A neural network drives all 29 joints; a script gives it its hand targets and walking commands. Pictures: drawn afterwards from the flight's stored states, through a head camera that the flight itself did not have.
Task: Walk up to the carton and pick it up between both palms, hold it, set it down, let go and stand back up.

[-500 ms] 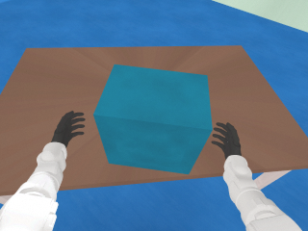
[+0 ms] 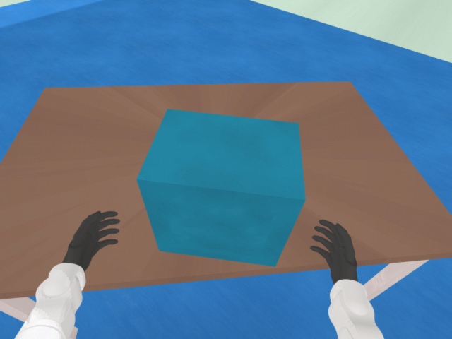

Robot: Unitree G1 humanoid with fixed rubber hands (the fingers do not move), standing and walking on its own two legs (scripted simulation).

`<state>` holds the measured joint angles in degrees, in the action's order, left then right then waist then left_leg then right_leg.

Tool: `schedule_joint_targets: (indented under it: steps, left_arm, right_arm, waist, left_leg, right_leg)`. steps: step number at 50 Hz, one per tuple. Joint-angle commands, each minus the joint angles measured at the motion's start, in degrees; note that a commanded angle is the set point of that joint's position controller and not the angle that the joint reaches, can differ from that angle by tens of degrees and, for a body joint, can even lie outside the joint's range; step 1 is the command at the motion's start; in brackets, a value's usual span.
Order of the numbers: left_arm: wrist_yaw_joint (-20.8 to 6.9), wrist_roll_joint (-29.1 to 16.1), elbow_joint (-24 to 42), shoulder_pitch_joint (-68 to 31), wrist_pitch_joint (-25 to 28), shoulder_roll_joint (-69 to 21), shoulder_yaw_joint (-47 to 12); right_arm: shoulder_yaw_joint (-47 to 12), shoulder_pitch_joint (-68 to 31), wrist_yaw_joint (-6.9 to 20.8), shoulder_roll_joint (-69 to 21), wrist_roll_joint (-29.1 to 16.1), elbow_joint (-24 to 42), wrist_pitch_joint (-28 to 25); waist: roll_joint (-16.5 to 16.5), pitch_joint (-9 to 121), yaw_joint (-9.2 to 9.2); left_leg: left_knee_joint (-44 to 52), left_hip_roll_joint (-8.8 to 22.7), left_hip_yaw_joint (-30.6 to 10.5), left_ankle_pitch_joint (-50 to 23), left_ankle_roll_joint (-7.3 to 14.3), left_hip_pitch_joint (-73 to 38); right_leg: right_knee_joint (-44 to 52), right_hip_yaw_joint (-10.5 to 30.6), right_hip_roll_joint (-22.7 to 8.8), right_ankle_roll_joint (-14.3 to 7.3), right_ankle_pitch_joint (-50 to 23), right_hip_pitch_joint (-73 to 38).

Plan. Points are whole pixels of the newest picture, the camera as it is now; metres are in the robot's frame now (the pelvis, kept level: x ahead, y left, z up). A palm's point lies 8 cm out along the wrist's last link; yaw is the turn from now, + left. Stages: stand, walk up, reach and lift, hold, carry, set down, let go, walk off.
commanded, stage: set down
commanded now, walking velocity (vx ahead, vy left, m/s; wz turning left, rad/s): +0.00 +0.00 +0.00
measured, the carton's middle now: (223, 191) +0.43 +0.00 -0.01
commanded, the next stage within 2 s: let go in 1.96 s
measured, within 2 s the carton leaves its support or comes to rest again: neither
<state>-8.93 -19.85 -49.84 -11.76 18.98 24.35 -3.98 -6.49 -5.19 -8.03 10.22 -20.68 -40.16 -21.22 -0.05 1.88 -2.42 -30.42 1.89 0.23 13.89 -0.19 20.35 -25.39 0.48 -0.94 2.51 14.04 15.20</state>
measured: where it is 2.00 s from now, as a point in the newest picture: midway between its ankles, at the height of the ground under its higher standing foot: outside the picture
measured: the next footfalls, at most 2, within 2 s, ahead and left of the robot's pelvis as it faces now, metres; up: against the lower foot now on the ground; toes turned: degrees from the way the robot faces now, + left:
none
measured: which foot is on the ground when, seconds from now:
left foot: down 0.00-1.00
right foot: down 0.00-1.00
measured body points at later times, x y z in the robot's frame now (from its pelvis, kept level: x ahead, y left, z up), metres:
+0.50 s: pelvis -0.02 +0.00 +0.00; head -0.03 +0.01 +0.45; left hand +0.22 +0.27 -0.01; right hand +0.20 -0.19 -0.01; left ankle +0.02 +0.12 -0.74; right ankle -0.01 -0.15 -0.74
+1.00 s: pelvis -0.01 -0.01 +0.00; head +0.00 -0.01 +0.45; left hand +0.20 +0.26 -0.02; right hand +0.19 -0.20 -0.04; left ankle +0.02 +0.12 -0.74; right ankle -0.01 -0.15 -0.74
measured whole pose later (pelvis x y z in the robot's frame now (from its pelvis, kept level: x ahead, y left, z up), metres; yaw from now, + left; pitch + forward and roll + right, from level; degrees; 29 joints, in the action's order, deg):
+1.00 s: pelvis -0.01 -0.01 +0.00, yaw +0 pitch -3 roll -1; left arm -7.9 -19.6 -29.7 9.5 12.2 24.5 -3.6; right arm -4.1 13.3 -9.3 5.5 -10.2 -26.6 -17.3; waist -1.7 -3.5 -0.1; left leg -29.0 1.9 0.2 13.7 -0.7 12.6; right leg -25.4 0.5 -0.9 2.1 14.6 8.2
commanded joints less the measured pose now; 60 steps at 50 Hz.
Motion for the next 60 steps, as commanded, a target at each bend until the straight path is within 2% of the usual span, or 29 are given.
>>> schedule_joint_targets:
  steps: [1,3,6,8,9,10,11,15,17,18,19,20,23,24,29,32,34,36,37,40,41,43,45,48,51,52,55,58,60]
  left_arm:
    - [-0.43,3.17,14.9,-2.7,1.28,11.64,9.1]
    - [-0.48,2.39,12.92,-4.22,0.78,11.72,8.95]
    - [0.24,2.2,21.45,1.62,1.5,10.93,8.16]
    - [0.51,0.45,17.28,-0.8,0.92,12.21,7.23]
    - [0.03,1.58,17.98,6.85,0.84,11.39,8.02]
    - [0.47,0.62,18.24,-0.95,0.8,12.5,7.04]
    - [0.41,0.3,18.35,2.57,0.49,11.79,6.65]
    - [0.79,-1.85,20.34,-0.77,0.07,12.48,4.18]
    - [1.79,-2.42,22.78,-1.64,0.35,13.47,4.16]
    - [2.23,-1.32,27.37,5.18,0.43,12.33,4.53]
    - [1.77,-1.11,25.12,8.12,0.18,12.04,4.95]
    - [1.61,-0.52,26.07,8.8,-0.05,11.83,4.82]
    - [0.4,-1.26,23.75,8.11,-1.84,11.96,4.35]
    - [1.08,-0.14,27.9,9.6,-1.93,10.92,5.14]
    - [0.58,1.57,27.9,14.75,-3.0,10.34,7.23]
    - [1.36,1.31,32.68,13.96,-2.67,10.71,6.49]
    - [1.31,1.05,31.68,14.72,-2.86,10.43,7.39]
    - [0.98,1.87,31.4,16.48,-2.69,9.74,6.87]
    - [1.11,1.13,34.35,16.77,-1.91,10.82,7.68]
    - [1.32,2.57,29.63,15.15,-4.06,8.33,6.66]
    - [1.04,1.1,31.44,15.33,-3.45,9.91,6.33]
    - [1.29,3.22,30.32,18.14,-5.07,6.85,5.4]
    - [1.31,2.74,30.68,17.83,-5.23,6.83,5.24]
    - [0.8,2.85,28.47,17.79,-6.07,6.61,5.78]
    - [0.97,2.66,31.57,18.45,-6.26,7.2,5.57]
    - [1.36,3.87,29.99,18.31,-6.64,6.34,5.48]
    - [1.37,5.19,28.58,16.44,-7.31,6.6,6.05]
    - [0.95,6.31,26.4,18.47,-8.57,5.8,7.33]
    - [1.18,6.9,27.35,18.84,-9.08,5.54,7.28]
  right_arm:
    - [3.28,-0.67,-1.69,1.6,4.57,10.62,-3.07]
    - [3.9,-2.35,-1.53,1.28,5.55,11.4,-1.98]
    - [5.11,3.14,-1.63,0.74,5.82,15.75,-2.18]
    - [6.32,-0.23,-1.28,0.9,6.58,17.53,-1.26]
    - [5.34,6.64,-1.66,-0.89,7.14,18.76,-1.69]
    - [7.35,0.37,-1.79,1.18,7.93,16.73,-0.82]
    - [7.0,3.78,-1.84,0.72,7.8,16.01,0.05]
    - [7.79,2.18,-2.23,-0.53,8.23,20.8,1.77]
    - [8.47,0.88,-1.81,0.31,7.84,21.59,2.32]
    - [8.74,7.56,-1.9,-0.62,7.74,22.34,2.19]
    - [9.02,9.79,-2.06,-0.65,8.74,22.96,2.18]
    - [8.25,10.22,-2.16,-1.27,8.14,21.82,2.29]
    - [9.6,8.86,-2.57,-1.07,8.98,21.38,3.22]
    - [9.72,10.31,-2.13,-1.02,9.18,22.67,2.73]
    - [8.08,14.56,-2.28,-2.67,9.54,24.63,2.02]
    - [9.94,12.57,-1.19,-2.05,10.52,26.0,1.76]
    - [9.06,12.86,-1.09,-2.78,11.35,25.97,1.53]
    - [8.65,14.37,-0.89,-2.34,10.99,23.77,1.14]
    - [8.17,16.09,-1.22,-3.38,10.85,27.39,0.71]
    - [9.43,12.98,-0.49,-1.96,12.34,20.03,1.89]
    - [10.18,12.64,-0.94,-3.12,12.62,22.72,1.41]
    - [10.43,13.99,-0.26,-1.57,13.52,18.42,1.87]
    - [11.07,12.59,-0.21,-0.83,13.26,20.19,1.7]
    - [9.72,13.64,-0.38,-2.47,14.09,20.62,1.58]
    - [8.34,14.74,-0.36,-3.06,13.83,22.0,2.09]
    - [9.37,12.76,0.37,-1.91,13.79,19.28,2.08]
    - [9.38,12.58,0.01,-2.2,14.98,18.39,2.41]
    - [8.28,15.51,-0.08,-2.22,15.75,16.22,2.49]
    - [8.95,14.0,0.16,-1.51,15.63,17.04,2.16]
  waist:
    - [-4.82,12.3,4.13]
    - [-3.9,8.87,4.24]
    - [-4.82,8.18,4.16]
    - [-3.67,6.5,4.07]
    - [-2.52,6.0,5.3]
    - [-4.6,4.21,3.96]
    - [-4.71,0.85,3.62]
    - [-3.77,-0.02,3.43]
    - [-6.4,1.87,4.09]
    - [-7.0,3.48,3.62]
    - [-5.0,1.49,3.55]
    - [-6.13,2.73,4.07]
    - [-5.11,-1.54,2.23]
    - [-6.06,-0.52,3.34]
    - [-4.34,-0.46,5.53]
    - [-7.52,-0.15,4.7]
    - [-5.2,1.06,5.51]
    - [-7.16,-0.55,5.24]
    - [-5.17,1.54,5.2]
    - [-6.59,-0.37,4.47]
    - [-5.65,0.62,3.64]
    - [-7.38,-0.32,3.84]
    - [-7.32,0.08,3.92]
    - [-3.22,0.12,3.93]
    - [-2.83,0.5,3.71]
    - [-5.54,1.04,4.49]
    - [-3.64,-0.8,4.14]
    - [-1.44,-0.8,3.88]
    - [-3.51,-0.47,4.06]
  left_leg:
    - [2.84,-2.62,0.11,-22.93,-3.65,-20.45]
    - [4.26,-2.67,0.82,-18.71,-2.89,-18.46]
    - [5.98,-1.86,-0.08,-17.55,-3.82,-19.45]
    - [6.29,-1.54,0.17,-13.18,-2.67,-16.19]
    - [6.74,-1.63,0.09,-12.88,-2.9,-19.03]
    - [7.73,-1.52,-0.17,-7.04,-2.46,-15.05]
    - [8.28,-1.74,1.14,-6.09,-2.48,-15.12]
    - [11.39,-0.25,-1.18,4.72,-1.35,-10.9]
    - [11.68,-0.2,-1.01,5.13,-1.26,-10.1]
    - [12.1,0.47,-2.02,3.46,-1.77,-13.17]
    - [12.32,0.64,-1.98,1.86,-1.9,-13.75]
    - [11.43,0.05,-1.8,1.56,-2.38,-15.48]
    - [12.51,0.51,-1.44,3.68,-1.3,-13.49]
    - [12.54,1.05,-2.21,2.23,-2.07,-14.31]
    - [11.05,0.28,-1.42,-4.43,-2.89,-18.35]
    - [11.48,0.62,-1.04,-3.28,-3.16,-17.03]
    - [10.37,-0.04,-0.13,-5.57,-2.91,-18.04]
    - [10.42,-0.22,0.48,-6.58,-3.24,-18.71]
    - [9.1,-0.91,1.21,-9.09,-3.05,-19.34]
    - [10.53,0.07,-0.05,-5.61,-3.14,-18.68]
    - [10.52,0.42,-0.18,-4.57,-2.79,-17.82]
    - [11.32,0.99,-0.44,-6.9,-3.92,-19.12]
    - [10.83,0.79,-0.06,-8.16,-3.81,-19.05]
    - [9.66,-0.37,0.95,-10.55,-3.27,-19.56]
    - [10.37,0.04,0.86,-10.77,-3.07,-19.9]
    - [10.38,0.25,0.52,-10.02,-3.54,-19.93]
    - [10.78,-0.39,1.5,-8.22,-3.4,-19.19]
    - [8.77,-1.31,2.18,-14.52,-3.42,-21.77]
    - [8.83,-1.61,2.19,-16.09,-4.01,-22.68]
  right_leg:
    - [6.13,0.19,3.63,-3.96,-11.96,-6.52]
    - [6.69,-0.14,3.54,-4.2,-6.99,-4.77]
    - [7.19,0.18,3.83,-4.8,-5.65,-7.05]
    - [6.53,0.48,3.3,-4.9,-2.37,-5.06]
    - [7.6,0.8,2.94,-4.45,-3.64,-6.85]
    - [6.56,0.66,3.26,-4.92,1.61,-4.08]
    - [7.26,0.8,2.95,-4.77,2.59,-4.08]
    - [6.07,0.92,2.77,-4.46,7.05,-5.08]
    - [5.01,0.88,2.61,-4.77,6.51,-5.07]
    - [4.72,0.78,3.07,-4.65,3.05,-7.84]
    - [5.53,0.99,2.92,-4.46,1.16,-8.4]
    - [5.71,1.13,2.82,-4.35,1.63,-7.99]
    - [6.89,1.16,2.41,-4.3,3.99,-6.89]
    - [6.06,0.96,2.76,-4.44,2.2,-7.42]
    - [7.61,0.88,2.57,-4.28,-0.12,-6.72]
    - [6.98,0.31,3.21,-4.78,1.39,-5.86]
    - [7.15,0.4,2.96,-4.56,0.7,-6.11]
    - [8.01,0.45,2.86,-4.57,0.4,-5.64]
    - [7.86,0.64,2.41,-4.05,-1.37,-6.28]
    - [7.71,-0.53,3.16,-4.6,1.76,-6.2]
    - [7.26,-0.1,3.0,-4.06,0.8,-6.38]
    - [7.49,-0.87,3.84,-4.92,-0.37,-7.21]
    - [7.42,-0.53,3.64,-4.6,-0.93,-6.74]
    - [8.76,0.04,2.86,-4.08,-2.29,-7.08]
    - [8.52,-0.1,2.84,-3.88,-2.22,-7.28]
    - [7.81,-1.06,3.55,-4.44,-0.66,-6.04]
    - [8.73,-1.02,3.13,-3.78,-0.37,-7.37]
    - [9.49,-0.69,2.78,-3.94,-3.93,-7.51]
    - [9.86,-1.37,3.14,-4.18,-4.08,-6.96]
